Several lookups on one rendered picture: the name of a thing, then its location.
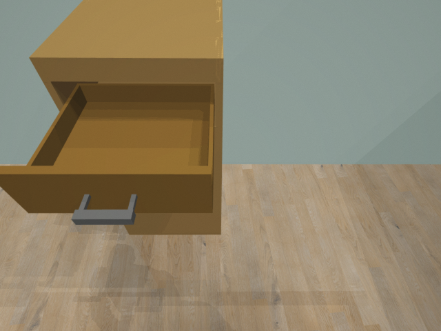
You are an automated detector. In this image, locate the handle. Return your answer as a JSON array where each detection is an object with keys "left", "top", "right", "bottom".
[{"left": 71, "top": 194, "right": 138, "bottom": 225}]

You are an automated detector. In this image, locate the cabinet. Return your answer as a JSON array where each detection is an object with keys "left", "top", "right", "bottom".
[{"left": 29, "top": 0, "right": 223, "bottom": 235}]

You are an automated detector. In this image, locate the drawer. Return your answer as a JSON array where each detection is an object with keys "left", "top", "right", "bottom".
[{"left": 0, "top": 83, "right": 214, "bottom": 213}]

